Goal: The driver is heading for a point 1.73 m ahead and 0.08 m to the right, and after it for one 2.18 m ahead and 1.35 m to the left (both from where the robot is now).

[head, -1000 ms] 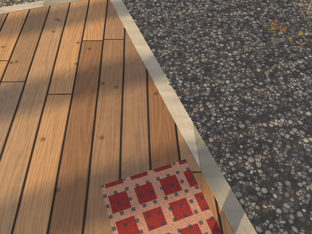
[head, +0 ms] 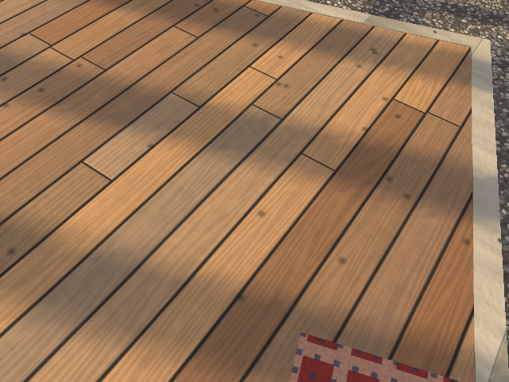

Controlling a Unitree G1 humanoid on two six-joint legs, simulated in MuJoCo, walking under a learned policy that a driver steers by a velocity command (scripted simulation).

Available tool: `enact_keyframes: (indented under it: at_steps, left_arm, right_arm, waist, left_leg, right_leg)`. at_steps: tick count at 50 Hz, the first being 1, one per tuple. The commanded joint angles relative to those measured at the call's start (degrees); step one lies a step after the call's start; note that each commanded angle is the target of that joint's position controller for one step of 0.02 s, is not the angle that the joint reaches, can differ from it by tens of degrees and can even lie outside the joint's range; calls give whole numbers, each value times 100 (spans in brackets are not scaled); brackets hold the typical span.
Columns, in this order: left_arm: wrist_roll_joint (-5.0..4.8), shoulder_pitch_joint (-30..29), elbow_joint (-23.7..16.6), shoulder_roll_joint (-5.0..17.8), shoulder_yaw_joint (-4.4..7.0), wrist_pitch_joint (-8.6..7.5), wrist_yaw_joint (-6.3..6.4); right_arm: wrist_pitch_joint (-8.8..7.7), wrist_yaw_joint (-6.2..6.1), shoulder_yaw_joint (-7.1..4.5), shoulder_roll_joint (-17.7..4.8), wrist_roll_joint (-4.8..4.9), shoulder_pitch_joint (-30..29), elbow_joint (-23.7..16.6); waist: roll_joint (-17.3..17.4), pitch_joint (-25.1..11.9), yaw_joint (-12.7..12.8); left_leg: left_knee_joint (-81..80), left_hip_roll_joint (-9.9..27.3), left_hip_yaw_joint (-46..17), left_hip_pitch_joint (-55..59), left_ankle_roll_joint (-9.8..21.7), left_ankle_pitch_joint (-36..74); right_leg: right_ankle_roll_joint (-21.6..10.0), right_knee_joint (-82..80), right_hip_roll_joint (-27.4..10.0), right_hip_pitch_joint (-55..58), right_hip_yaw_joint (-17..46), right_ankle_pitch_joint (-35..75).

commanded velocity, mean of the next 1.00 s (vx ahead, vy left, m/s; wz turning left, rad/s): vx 0.00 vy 0.00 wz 0.21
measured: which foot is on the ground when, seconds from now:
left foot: down 0.00-0.26, up 0.28-0.56, down 0.58-1.00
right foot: up 0.00-0.24, down 0.26-1.00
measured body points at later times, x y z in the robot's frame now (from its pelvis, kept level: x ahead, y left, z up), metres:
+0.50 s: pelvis +0.00 -0.03 +0.00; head +0.03 -0.04 +0.45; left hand +0.08 +0.25 -0.10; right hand +0.17 -0.27 -0.13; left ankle -0.04 +0.10 -0.71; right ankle +0.03 -0.12 -0.74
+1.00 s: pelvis +0.00 -0.01 +0.00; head +0.01 +0.00 +0.45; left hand +0.03 +0.26 -0.13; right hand +0.13 -0.23 -0.13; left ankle -0.04 +0.10 -0.74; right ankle +0.03 -0.12 -0.74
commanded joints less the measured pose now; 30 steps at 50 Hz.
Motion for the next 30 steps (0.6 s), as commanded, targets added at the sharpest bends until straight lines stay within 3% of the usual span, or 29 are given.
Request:
enact_keyframes:
  at_steps: [1,6,8,10,12,13,14,15,16,17,18,19,21,25,27,28,29,30]
  left_arm:
    - [-5,-325,-483,356,47,-71,31]
    - [-58,-468,-596,318,-42,-140,50]
    - [-102,-317,-557,326,-66,-169,75]
    - [-136,-143,-532,297,-90,-201,107]
    - [-104,168,-454,171,-125,-259,159]
    - [-28,181,-466,360,-92,-312,202]
    - [50,58,-631,732,-62,-333,212]
    - [26,127,-591,1018,39,-297,150]
    - [3,112,-571,774,-2,-323,114]
    - [-33,-156,-577,492,-86,-358,83]
    - [-9,-360,-607,389,-115,-378,74]
    - [5,-401,-587,373,-120,-399,93]
    - [24,-224,-500,346,-119,-414,86]
    - [44,116,-307,414,-79,-393,11]
    - [5,118,-238,470,-52,-350,-18]
    - [-19,204,-190,425,-64,-365,-22]
    - [-24,321,-198,317,-96,-412,-38]
    - [-65,407,-306,130,-147,-452,-82]
  right_arm:
    - [-78,-42,-282,-927,-17,214,-298]
    - [-50,-2,-350,-1068,-51,219,-243]
    - [-57,19,-330,-1029,-83,57,-243]
    - [-51,26,-301,-971,-84,-104,-215]
    - [-42,-14,-255,-867,2,-262,-165]
    - [-68,-34,-197,-668,26,-137,-161]
    - [-95,-25,-91,-234,43,107,-249]
    - [-57,-40,-216,-717,-97,-62,-247]
    - [-48,-40,-261,-805,-162,-142,-224]
    - [-36,-9,-253,-737,-136,-120,-118]
    - [-20,21,-240,-670,-109,-17,-24]
    - [-5,60,-222,-609,-102,79,28]
    - [0,89,-152,-475,-59,62,107]
    - [44,56,3,-243,-5,-243,107]
    - [24,10,33,-206,10,-55,213]
    - [-21,-23,48,-244,-32,-37,238]
    - [-98,-57,36,-440,-97,-46,222]
    - [-148,-89,-25,-812,-111,-287,205]
  waist:
    - [902,-531,-160]
    - [876,-509,-190]
    - [942,-592,-140]
    - [988,-605,-39]
    - [822,-551,233]
    - [440,-589,164]
    - [-802,-674,32]
    - [-919,-416,204]
    - [-497,-249,124]
    - [-310,-64,-25]
    - [-390,-54,-117]
    - [-582,-121,-142]
    - [-585,-268,-42]
    - [-784,-430,191]
    - [-776,-463,54]
    - [-602,-460,18]
    - [-305,-619,80]
    - [484,-504,348]
  left_leg:
    - [-536,1466,-1783,1316,919,1910]
    - [-374,1397,-2221,1011,918,2095]
    - [-321,1325,-2221,837,832,2341]
    - [-264,1200,-2218,586,683,2485]
    - [-126,922,-2116,89,325,1641]
    - [128,687,-1895,-441,32,501]
    - [1162,-41,-983,-1285,-288,-1316]
    - [2101,-434,-324,-1345,-380,-2145]
    - [2683,-209,-412,-1175,-463,-1941]
    - [2885,-121,-438,-1047,-535,-1597]
    - [2992,-104,-379,-926,-620,-1331]
    - [2973,-92,-281,-885,-685,-1219]
    - [2609,-44,-66,-752,-778,-1256]
    - [960,149,419,-161,-702,-1284]
    - [-298,120,612,421,-577,-435]
    - [-939,236,431,907,-491,294]
    - [-985,687,-91,1484,-399,635]
    - [-760,1200,-713,1294,-197,1079]
  right_leg:
    - [-52,-430,1,-686,176,-141]
    - [-268,-1309,247,-14,243,-345]
    - [-345,-1639,322,476,166,-378]
    - [-439,-2232,374,1092,103,-291]
    - [-548,-3664,296,2127,75,575]
    - [-669,-4060,-326,2769,609,753]
    - [-1083,-4494,-1698,3295,2183,882]
    - [-1736,-4475,-2195,2428,2718,1451]
    - [-1852,-4491,-2048,2107,2515,1526]
    - [-1703,-4479,-1681,1864,2010,1511]
    - [-1512,-4436,-1332,1819,1567,1666]
    - [-1434,-4360,-1142,1919,1293,2070]
    - [-1405,-4164,-974,2171,967,2747]
    - [-1403,-3858,-899,2442,914,2822]
    - [-1238,-3610,-812,2346,904,2816]
    - [-1019,-3534,-786,2075,907,2716]
    - [-766,-3514,-766,1701,918,2321]
    - [-566,-3501,-333,1494,517,1549]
